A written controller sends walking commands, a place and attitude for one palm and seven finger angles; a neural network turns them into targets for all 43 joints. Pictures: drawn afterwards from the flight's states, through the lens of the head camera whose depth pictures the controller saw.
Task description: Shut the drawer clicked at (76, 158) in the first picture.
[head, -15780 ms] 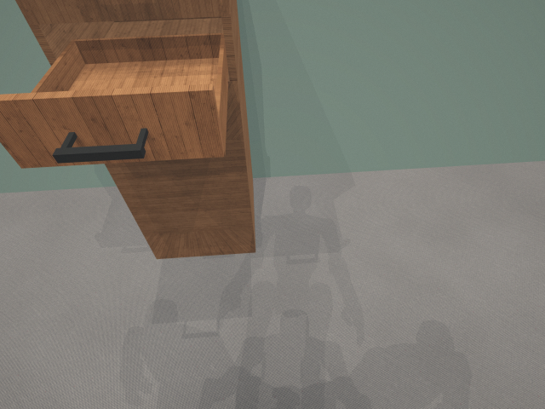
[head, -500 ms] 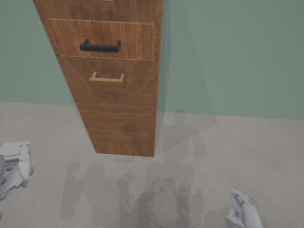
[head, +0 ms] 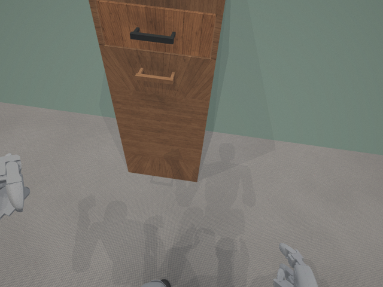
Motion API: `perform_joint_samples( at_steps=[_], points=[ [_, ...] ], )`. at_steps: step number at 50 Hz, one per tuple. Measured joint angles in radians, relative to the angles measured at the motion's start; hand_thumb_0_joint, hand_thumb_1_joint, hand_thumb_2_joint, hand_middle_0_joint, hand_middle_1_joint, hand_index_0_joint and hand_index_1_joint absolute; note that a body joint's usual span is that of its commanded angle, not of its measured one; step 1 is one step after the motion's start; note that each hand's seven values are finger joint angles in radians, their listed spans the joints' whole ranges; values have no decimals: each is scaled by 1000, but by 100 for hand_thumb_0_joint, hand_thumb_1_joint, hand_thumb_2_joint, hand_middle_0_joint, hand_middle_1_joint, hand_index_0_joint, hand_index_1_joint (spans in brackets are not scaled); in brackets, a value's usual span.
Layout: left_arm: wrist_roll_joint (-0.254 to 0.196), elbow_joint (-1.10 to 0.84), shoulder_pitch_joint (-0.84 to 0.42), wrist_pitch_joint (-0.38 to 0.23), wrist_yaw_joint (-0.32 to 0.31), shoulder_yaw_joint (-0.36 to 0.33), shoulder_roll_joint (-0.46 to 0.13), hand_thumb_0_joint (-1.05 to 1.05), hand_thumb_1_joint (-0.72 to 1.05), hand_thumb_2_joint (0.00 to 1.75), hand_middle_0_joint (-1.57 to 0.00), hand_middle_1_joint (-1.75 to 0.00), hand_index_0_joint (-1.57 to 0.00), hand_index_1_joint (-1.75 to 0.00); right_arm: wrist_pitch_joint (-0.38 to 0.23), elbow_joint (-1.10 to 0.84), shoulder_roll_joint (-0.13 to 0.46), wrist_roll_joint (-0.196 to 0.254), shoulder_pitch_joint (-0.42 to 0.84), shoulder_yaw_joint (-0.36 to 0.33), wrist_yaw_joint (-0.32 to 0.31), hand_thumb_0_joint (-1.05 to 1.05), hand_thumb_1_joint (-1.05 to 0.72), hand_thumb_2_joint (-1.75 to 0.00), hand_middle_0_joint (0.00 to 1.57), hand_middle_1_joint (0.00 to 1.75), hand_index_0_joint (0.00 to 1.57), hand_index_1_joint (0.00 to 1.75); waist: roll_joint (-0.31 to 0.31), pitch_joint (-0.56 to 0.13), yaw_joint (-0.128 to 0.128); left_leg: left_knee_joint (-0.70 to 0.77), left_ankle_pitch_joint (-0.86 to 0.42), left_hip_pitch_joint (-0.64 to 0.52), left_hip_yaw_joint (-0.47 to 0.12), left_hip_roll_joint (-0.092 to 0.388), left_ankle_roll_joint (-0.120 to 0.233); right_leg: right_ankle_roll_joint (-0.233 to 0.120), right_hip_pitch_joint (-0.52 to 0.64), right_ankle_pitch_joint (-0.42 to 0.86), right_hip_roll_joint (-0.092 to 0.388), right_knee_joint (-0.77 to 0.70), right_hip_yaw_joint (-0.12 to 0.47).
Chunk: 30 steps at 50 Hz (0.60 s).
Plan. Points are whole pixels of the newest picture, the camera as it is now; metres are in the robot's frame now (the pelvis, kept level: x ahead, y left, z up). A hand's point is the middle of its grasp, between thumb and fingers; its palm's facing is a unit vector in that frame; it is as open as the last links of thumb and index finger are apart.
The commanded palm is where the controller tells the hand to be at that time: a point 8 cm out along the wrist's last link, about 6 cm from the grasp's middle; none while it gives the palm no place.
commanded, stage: step back with the hand held close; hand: left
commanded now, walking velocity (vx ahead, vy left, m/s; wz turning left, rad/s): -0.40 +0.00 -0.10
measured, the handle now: (153, 35) +0.83 +0.18 +0.14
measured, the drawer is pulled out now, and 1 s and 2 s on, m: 0.00 0.00 0.00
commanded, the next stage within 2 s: stop stepping back and stand still in 0.02 s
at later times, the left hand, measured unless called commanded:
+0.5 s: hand (23, 281) +0.10 +0.20 +0.18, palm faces +0.24 -0.86 -0.45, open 3.3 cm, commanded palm +0.04 +0.26 +0.19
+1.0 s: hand out of the picture +0.06 +0.22 +0.19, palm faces +0.35 -0.83 -0.44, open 3.3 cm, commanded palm +0.01 +0.27 +0.19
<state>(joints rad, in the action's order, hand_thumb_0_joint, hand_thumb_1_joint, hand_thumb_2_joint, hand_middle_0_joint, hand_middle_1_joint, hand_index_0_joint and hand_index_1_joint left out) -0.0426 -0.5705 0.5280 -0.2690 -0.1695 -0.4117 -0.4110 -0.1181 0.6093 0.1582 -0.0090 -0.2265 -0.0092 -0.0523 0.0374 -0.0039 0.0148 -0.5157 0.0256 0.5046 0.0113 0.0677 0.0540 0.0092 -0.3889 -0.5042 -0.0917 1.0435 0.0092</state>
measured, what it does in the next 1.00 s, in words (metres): walks backwards: right foot, then left foot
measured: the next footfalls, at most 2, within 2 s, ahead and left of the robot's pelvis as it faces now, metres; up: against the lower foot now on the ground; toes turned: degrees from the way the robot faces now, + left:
right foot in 0.12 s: -0.09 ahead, -0.09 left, +0.00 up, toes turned -9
left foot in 0.30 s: +0.00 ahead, +0.10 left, +0.00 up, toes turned -4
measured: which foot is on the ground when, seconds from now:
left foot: down 0.00-0.10, up 0.12-0.28, down 0.30-0.54, up 0.56-0.90, down 0.92-1.00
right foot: up 0.00-0.10, down 0.12-1.00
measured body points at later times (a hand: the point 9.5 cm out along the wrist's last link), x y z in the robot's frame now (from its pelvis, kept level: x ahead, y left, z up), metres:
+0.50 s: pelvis -0.12 +0.00 +0.01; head -0.13 +0.00 +0.46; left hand +0.08 +0.25 +0.21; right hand +0.00 -0.26 -0.07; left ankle -0.04 +0.10 -0.72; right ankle -0.13 -0.09 -0.72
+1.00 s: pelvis -0.14 +0.00 +0.01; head -0.16 +0.00 +0.46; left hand +0.04 +0.26 +0.22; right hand -0.01 -0.27 -0.07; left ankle -0.14 +0.15 -0.73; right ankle -0.13 -0.08 -0.72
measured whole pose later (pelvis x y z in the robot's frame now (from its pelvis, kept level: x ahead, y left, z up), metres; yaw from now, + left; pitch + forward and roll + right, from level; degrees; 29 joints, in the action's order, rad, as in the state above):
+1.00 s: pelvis -0.14 +0.00 +0.01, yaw -4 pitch -1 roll +1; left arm -0.02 -0.55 0.60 -0.24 -0.17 -0.36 -0.38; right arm -0.11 0.62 0.22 0.00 -0.24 -0.02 -0.08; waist -0.02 -0.03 0.01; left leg -0.50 0.28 0.20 0.04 0.04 -0.04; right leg -0.05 -0.28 -0.28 0.01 0.57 -0.09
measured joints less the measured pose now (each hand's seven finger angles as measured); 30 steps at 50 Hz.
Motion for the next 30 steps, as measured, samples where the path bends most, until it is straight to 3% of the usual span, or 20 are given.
perform_joint_samples(
  at_steps=[4, 6, 8, 10, 11, 13, 15, 17, 19, 21, 24, 26, 28, 30],
  points=[
    [-21, -36, 48, 1, 10, 13, 9, 1, 89, 90, -141, -160, -141, -160, -21, -6, -15, -3, 11, 11, 20, 1, -90, -90, 20, 30, 20, 30, -16, -31, -15, 83, -55, 38, 33, 15, -32, -31, 185, -60, 25, -333, -57],
    [-20, -55, 50, -12, 18, 18, 3, 1, 89, 90, -141, -160, -141, -160, -28, -9, -17, -4, 37, 18, 25, 1, -90, -90, 20, 30, 20, 30, -52, -24, -42, 31, 38, 95, 63, 4, -71, -65, 230, 24, 56, -516, -30],
    [-11, -51, 41, -17, 26, 58, 25, 1, 89, 90, -141, -160, -141, -160, -15, 31, 1, -11, 60, 17, 20, 1, -90, -90, 20, 30, 20, 30, -40, -1, -59, -211, 253, 135, 13, -19, -99, -45, 207, 100, 53, -491, -7],
    [-2, -49, 54, -8, 33, 73, 22, 1, 89, 90, -141, -160, -141, -160, 7, 52, 8, -4, 37, 21, 13, 1, -90, -90, 20, 30, 20, 30, -59, -25, -55, -387, 321, 128, 8, -62, -97, -21, 206, 115, 75, -505, 10],
    [1, -50, 66, 0, 34, 67, 19, 1, 89, 90, -141, -160, -141, -160, 17, 50, 8, 1, 21, 24, 7, 1, -90, -90, 20, 30, 20, 30, -74, -37, -51, -403, 318, 97, 19, -72, -91, -15, 206, 121, 85, -515, 20],
    [2, -48, 81, 16, 31, 47, 14, 1, 89, 90, -141, -160, -141, -160, 25, 35, 16, 9, -6, 30, -8, 1, -90, -90, 20, 30, 20, 30, -89, -56, -32, -306, 275, -6, 36, -76, -75, -6, 204, 130, 97, -522, 31],
    [-1, -37, 82, 27, 25, 34, 17, 1, 89, 90, -141, -160, -141, -160, 15, 9, 43, 15, -29, 25, -20, 1, -90, -90, 20, 30, 20, 30, -64, -65, -6, -94, 196, -141, 29, -64, -49, 1, 190, 122, 86, -495, 21],
    [-3, 0, 51, 38, 18, 28, 11, 1, 89, 90, -141, -160, -141, -160, 8, 9, 48, 20, -22, 7, -26, 1, -90, -90, 20, 30, 20, 30, -76, -46, 16, -45, 241, -163, 32, -88, -14, 5, 162, 103, 106, -436, 19],
    [-6, 33, 38, 56, 14, 25, 10, 1, 89, 90, -141, -160, -141, -160, 5, 8, 44, 20, -11, 4, -22, 1, -91, -90, 20, 30, 20, 30, -93, -20, 15, -23, 202, -182, 54, -94, -15, 2, 138, 78, 108, -394, 27],
    [-9, 39, 51, 71, 15, 26, 10, 1, 89, 90, -141, -160, -141, -160, -4, 3, 37, 8, -9, 8, -18, 1, -91, -90, 20, 30, 20, 30, -92, -8, 30, 17, 158, -199, 57, -89, -23, 2, 109, 51, 91, -344, 14],
    [0, -1, 96, 78, 15, 39, 8, 2, 89, 90, -141, -160, -141, -160, -7, -8, 32, 5, -28, 15, -8, 1, -91, -90, 20, 30, 20, 30, -77, -11, 42, 59, 122, -207, 46, -75, -28, -10, 112, 54, 74, -376, -35],
    [9, -24, 133, 70, 14, 43, 2, 2, 89, 90, -140, -160, -140, -160, 4, -17, 30, 6, -43, 15, -5, 1, -91, -90, 20, 30, 20, 30, -66, -26, 43, 34, 168, -181, 42, -71, -34, -28, 144, 51, 70, -450, -67],
    [19, -27, 147, 64, 19, 49, 0, 2, 89, 90, -140, -160, -140, -160, 27, -13, 35, 8, -46, 5, -5, 1, -90, -90, 20, 30, 20, 30, -43, -29, 32, -103, 311, -113, 25, -65, -40, -72, 138, 120, 58, -481, -81],
    [18, -21, 145, 57, 27, 51, 6, 1, 89, 90, -141, -160, -141, -160, 45, 18, 42, 3, -43, -3, -4, 1, -90, -90, 20, 30, 20, 30, -53, -31, 1, -362, 350, -22, 11, -85, -52, -99, 128, 213, 69, -499, -72]
  ],
)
